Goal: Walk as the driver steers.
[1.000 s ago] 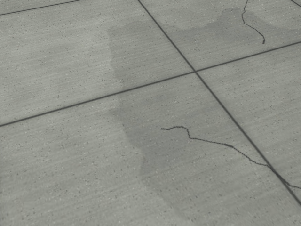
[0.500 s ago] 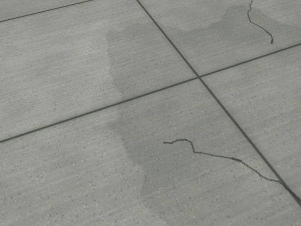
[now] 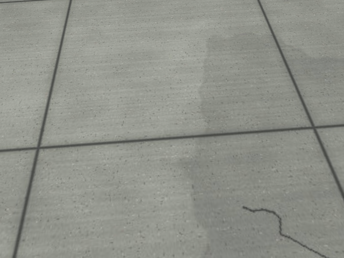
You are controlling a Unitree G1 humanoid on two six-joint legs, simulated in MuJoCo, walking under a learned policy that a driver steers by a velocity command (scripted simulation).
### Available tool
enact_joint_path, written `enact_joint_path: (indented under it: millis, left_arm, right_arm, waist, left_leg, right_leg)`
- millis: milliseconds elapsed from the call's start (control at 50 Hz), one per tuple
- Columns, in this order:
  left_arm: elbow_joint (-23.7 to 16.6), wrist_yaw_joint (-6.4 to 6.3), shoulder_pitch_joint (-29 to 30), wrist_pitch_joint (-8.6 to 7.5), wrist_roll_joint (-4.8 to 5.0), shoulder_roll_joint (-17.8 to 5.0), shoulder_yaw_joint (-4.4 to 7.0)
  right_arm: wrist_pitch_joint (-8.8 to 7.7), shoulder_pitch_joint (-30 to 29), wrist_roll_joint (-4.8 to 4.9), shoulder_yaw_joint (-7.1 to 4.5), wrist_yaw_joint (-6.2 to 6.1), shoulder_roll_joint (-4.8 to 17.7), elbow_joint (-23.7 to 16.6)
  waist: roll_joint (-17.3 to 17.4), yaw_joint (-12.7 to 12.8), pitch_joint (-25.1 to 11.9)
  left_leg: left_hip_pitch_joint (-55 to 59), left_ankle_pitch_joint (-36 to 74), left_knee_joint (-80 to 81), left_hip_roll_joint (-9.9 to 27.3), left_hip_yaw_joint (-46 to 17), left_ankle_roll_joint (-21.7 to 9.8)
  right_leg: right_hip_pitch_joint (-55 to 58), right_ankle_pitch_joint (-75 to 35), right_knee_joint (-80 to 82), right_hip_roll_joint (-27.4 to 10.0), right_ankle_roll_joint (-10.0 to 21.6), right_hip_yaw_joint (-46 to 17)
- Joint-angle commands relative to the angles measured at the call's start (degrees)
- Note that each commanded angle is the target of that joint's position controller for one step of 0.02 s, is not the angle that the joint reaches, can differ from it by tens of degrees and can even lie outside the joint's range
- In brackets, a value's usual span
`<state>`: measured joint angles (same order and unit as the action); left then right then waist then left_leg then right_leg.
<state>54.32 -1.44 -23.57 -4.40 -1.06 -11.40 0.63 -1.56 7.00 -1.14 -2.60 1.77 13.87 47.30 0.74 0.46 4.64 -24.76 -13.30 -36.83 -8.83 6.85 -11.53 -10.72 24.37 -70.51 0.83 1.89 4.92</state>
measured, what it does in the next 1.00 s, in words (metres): walks ahead, turning left: right foot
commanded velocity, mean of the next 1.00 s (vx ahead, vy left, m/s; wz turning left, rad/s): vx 0.50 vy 0.00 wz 0.46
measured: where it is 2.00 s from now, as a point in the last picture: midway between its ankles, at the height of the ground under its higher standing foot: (118, 136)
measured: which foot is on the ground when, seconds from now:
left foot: down 0.00-0.50, up 0.52-1.00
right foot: up 0.00-0.48, down 0.50-1.00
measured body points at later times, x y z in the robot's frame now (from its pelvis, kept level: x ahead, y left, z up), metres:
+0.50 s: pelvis +0.28 -0.04 +0.01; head +0.31 -0.02 +0.46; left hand +0.46 +0.24 -0.06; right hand +0.28 -0.33 -0.11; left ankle +0.08 +0.01 -0.70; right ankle +0.43 -0.10 -0.71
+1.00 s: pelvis +0.51 +0.06 +0.02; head +0.53 +0.08 +0.47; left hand +0.33 +0.24 -0.12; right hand +0.81 -0.01 -0.06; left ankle +0.56 +0.18 -0.70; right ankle +0.43 -0.11 -0.71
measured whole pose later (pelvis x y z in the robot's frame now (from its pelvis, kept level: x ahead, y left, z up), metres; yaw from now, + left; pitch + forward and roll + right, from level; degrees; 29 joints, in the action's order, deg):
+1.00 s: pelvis +0.51 +0.06 +0.02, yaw +28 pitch +2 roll -1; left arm 54.2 0.7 -28.5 -4.2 -0.8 -12.7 1.2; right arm -2.7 -0.1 -2.6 0.5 2.8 12.4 41.4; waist 0.7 5.0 2.0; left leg -26.3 -8.9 -30.4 0.1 3.6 -5.9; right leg 2.6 22.0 -18.3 -0.1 0.0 7.7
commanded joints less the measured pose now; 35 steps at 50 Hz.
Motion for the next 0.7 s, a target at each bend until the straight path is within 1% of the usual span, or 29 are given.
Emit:
enact_joint_path:
  millis: [20,40,60,80,100,140,160,200,240,280,340,380,400,420,440,460,480,500,520,540,560,580,600,620,640,660,700]
  left_arm:
    - [-9.4,1.21,5.3,-2.34,-0.25,-10.3,1.98]
    - [-9.3,1.04,6.0,-1.72,-0.92,-9.7,1.94]
    - [-9.0,1.1,4.7,-0.44,-1.68,-8.7,1.68]
    - [-9.1,1.26,4.3,0.78,-2.08,-7.6,1.44]
    - [-9.6,1.39,4.9,1.56,-2.16,-6.8,1.31]
    - [-11.4,1.66,8.7,2.25,-1.97,-6.5,1.3]
    - [-12.6,1.75,11.7,2.44,-1.84,-6.7,1.38]
    - [-14.4,1.91,16.9,2.75,-1.66,-7.1,1.52]
    - [-15.7,2.14,20.7,2.94,-1.56,-7.3,1.51]
    - [-17.0,2.38,24.3,2.93,-1.5,-7.4,1.37]
    - [-19.2,2.86,30.0,2.43,-1.28,-7.3,0.81]
    - [-20.6,3.08,32.2,1.83,-0.88,-7.4,0.5]
    - [-20.9,3.06,31.9,1.53,-0.67,-7.7,0.5]
    - [-20.7,2.93,30.0,1.26,-0.47,-8.3,0.62]
    - [-19.6,2.59,25.7,0.99,-0.25,-9.2,0.96]
    - [-17.6,1.96,19.2,0.66,-0.08,-10.9,1.71]
    - [-15.6,1.14,10.6,-0.08,-0.25,-12.9,2.55]
    - [-14.9,-0.1,1.0,-0.48,-1.65,-16.8,3.61]
    - [-15.3,-0.25,1.6,0.21,-2.6,-20.7,4.51]
    - [-15.5,0.18,4.6,0.9,-1.47,-16.1,4.41]
    - [-15.9,0.4,8.4,0.89,-0.95,-11.3,3.3]
    - [-15.5,0.75,10.5,0.74,-1.01,-8.9,2.7]
    - [-14.8,0.8,10.1,0.43,-0.97,-8.3,2.47]
    - [-13.6,0.91,9.0,0.02,-0.72,-7.9,2.31]
    - [-12.6,1.26,7.7,-0.7,-0.39,-7.9,2.33]
    - [-11.8,1.63,6.5,-1.42,-0.12,-7.8,2.36]
    - [-10.4,2.13,5.0,-2.29,0.12,-8.1,2.5]
  right_arm:
    - [0.52,9.5,0.95,-2.91,-1.34,8.4,0.3]
    - [-0.11,8.0,0.62,-2.39,-1.33,6.9,0.4]
    - [-0.86,7.6,0.76,-2.25,-1.5,6.9,0.0]
    - [-1.59,7.9,0.86,-2.02,-1.44,6.9,0.4]
    - [-2.24,8.8,0.88,-2.1,-1.32,7.6,0.8]
    - [-2.62,10.9,1.06,-2.37,-1.34,8.8,1.3]
    - [-2.54,12.5,1.18,-2.37,-1.38,8.9,1.6]
    - [-2.24,16.2,1.29,-2.36,-1.44,8.6,2.2]
    - [-2.02,19.3,1.28,-2.41,-1.61,8.7,2.5]
    - [-1.91,21.5,1.1,-2.42,-1.88,8.9,2.6]
    - [-1.82,24.1,0.54,-2.36,-2.33,8.9,2.7]
    - [-1.8,24.7,0.08,-2.48,-2.59,9.5,2.5]
    - [-1.82,24.1,0.01,-2.59,-2.81,9.9,2.2]
    - [-1.84,22.5,0.04,-2.71,-3.04,10.4,1.7]
    - [-1.92,19.7,0.1,-2.82,-3.05,11.1,1.0]
    - [-2.22,18.0,0.16,-2.94,-2.71,11.8,0.5]
    - [-2.79,16.5,0.73,-2.94,-1.99,12.0,0.3]
    - [-3.43,17.1,1.52,-1.93,-1.48,8.2,-1.4]
    - [-2.95,24.8,3.17,-0.91,-1.72,3.1,-2.5]
    - [-2.08,23.3,0.66,-1.46,-2.34,8.8,-1.2]
    - [-1.69,18.8,0.0,-1.82,-1.89,9.3,-1.2]
    - [-1.44,16.2,-0.09,-1.7,-1.38,8.3,-1.7]
    - [-0.93,15.2,-0.51,-1.7,-0.8,7.6,-1.9]
    - [-0.3,15.4,-1.0,-1.52,-0.18,6.7,-1.9]
    - [0.12,15.3,-1.13,-1.3,0.18,5.8,-2.1]
    - [0.35,14.8,-1.15,-1.12,0.43,5.1,-2.4]
    - [0.5,12.1,-1.26,-0.8,0.89,4.3,-3.4]
  waist:
    - [-2.9,-2.6,-3.0]
    - [-6.5,0.0,-0.5]
    - [-7.2,1.5,-0.2]
    - [-6.5,2.4,-0.3]
    - [-5.4,2.5,-1.0]
    - [-2.6,1.5,-1.2]
    - [-1.3,0.5,-0.9]
    - [0.6,-2.1,-1.0]
    - [1.8,-4.0,-1.9]
    - [2.4,-5.4,-2.1]
    - [3.3,-7.1,-1.4]
    - [4.2,-7.4,-1.4]
    - [4.7,-6.8,-1.6]
    - [5.1,-5.4,-1.9]
    - [5.3,-2.8,-2.9]
    - [4.8,-0.1,-5.9]
    - [2.2,4.5,-10.5]
    - [-3.3,7.3,-19.1]
    - [-17.2,2.6,-25.3]
    - [-9.7,1.5,-19.5]
    - [-4.1,0.9,-11.2]
    - [-1.8,0.2,-7.0]
    - [-3.7,-0.3,-5.4]
    - [-5.6,-1.0,-4.4]
    - [-6.5,-1.3,-4.4]
    - [-6.5,-1.5,-4.6]
    - [-6.6,-1.7,-3.9]
  left_leg:
    - [24.1,-8.5,26.2,24.4,-40.8,-12.2]
    - [17.9,-0.8,26.5,21.8,-37.1,-10.0]
    - [13.4,5.1,26.6,19.7,-33.1,-8.8]
    - [10.2,9.7,26.8,17.8,-29.9,-7.9]
    - [8.9,14.3,26.4,16.2,-27.3,-7.3]
    - [8.5,17.4,26.6,13.8,-24.3,-5.5]
    - [9.5,17.8,26.5,13.1,-24.0,-4.2]
    - [13.6,19.0,25.8,12.7,-24.8,-1.8]
    - [18.6,20.3,24.5,12.8,-25.9,-0.5]
    - [22.7,21.5,23.3,13.1,-27.1,-0.3]
    - [27.2,26.1,20.8,13.6,-28.7,-1.1]
    - [29.0,30.0,18.7,14.4,-29.9,-1.4]
    - [28.8,31.2,17.8,14.9,-30.6,-1.0]
    - [27.4,32.3,16.8,15.0,-31.0,-0.2]
    - [24.1,35.9,14.5,14.4,-30.4,1.3]
    - [21.7,41.2,9.0,13.0,-30.1,2.7]
    - [17.5,39.8,-1.6,9.8,-27.5,4.2]
    - [9.9,22.1,-16.5,6.9,-23.7,5.0]
    - [-6.9,-19.9,-31.6,-1.5,-16.5,7.0]
    - [-12.2,-15.4,-36.5,4.3,-15.3,6.5]
    - [-11.8,-9.2,-35.7,6.5,-14.4,6.7]
    - [-10.6,-6.1,-33.7,8.2,-13.4,7.2]
    - [-9.5,-5.2,-32.1,9.5,-12.8,7.5]
    - [-8.0,-4.8,-31.3,10.0,-12.4,7.8]
    - [-7.3,-4.4,-30.8,9.9,-12.1,7.8]
    - [-7.7,-4.0,-30.3,9.7,-12.3,7.7]
    - [-10.5,-1.3,-28.5,9.6,-12.9,7.8]
  right_leg:
    - [-32.4,-4.9,-10.5,-3.6,0.4,-8.4]
    - [-28.8,-5.4,-6.3,-5.2,-0.4,-8.7]
    - [-24.8,-5.4,-2.6,-6.3,-1.5,-8.8]
    - [-22.1,-5.4,0.4,-7.1,-2.3,-8.4]
    - [-21.0,-6.5,2.8,-7.1,-3.0,-7.4]
    - [-22.2,-11.6,8.3,-7.5,-4.0,-6.1]
    - [-24.0,-14.7,11.2,-7.5,-4.4,-5.7]
    - [-27.9,-19.8,16.2,-7.0,-4.8,-5.5]
    - [-30.8,-23.0,19.8,-6.1,-4.8,-5.8]
    - [-32.8,-23.8,22.9,-5.1,-4.8,-6.0]
    - [-33.7,-22.3,28.6,-3.1,-4.3,-5.7]
    - [-31.7,-20.8,32.5,-1.6,-3.5,-5.5]
    - [-28.9,-20.4,34.8,-1.1,-2.9,-5.9]
    - [-24.1,-19.7,37.4,-0.5,-2.2,-6.3]
    - [-15.8,-17.8,40.1,0.7,-1.2,-6.2]
    - [-5.9,-16.2,41.6,2.3,-0.2,-5.6]
    - [6.5,-18.3,44.8,0.1,1.5,-7.1]
    - [20.5,-5.5,45.7,-12.6,4.0,-19.1]
    - [32.0,-3.5,50.6,-27.8,11.0,-45.2]
    - [24.7,4.4,53.0,-25.7,11.2,-48.9]
    - [15.7,3.3,54.7,-22.8,9.7,-39.1]
    - [9.8,-3.8,56.2,-19.8,8.5,-31.0]
    - [6.5,-9.6,57.3,-17.6,7.4,-25.1]
    - [3.7,-13.8,58.4,-15.6,6.8,-21.0]
    - [2.6,-18.5,58.8,-15.0,7.0,-18.7]
    - [2.6,-22.4,59.2,-14.8,7.4,-17.0]
    - [2.9,-26.0,60.7,-14.8,8.2,-13.9]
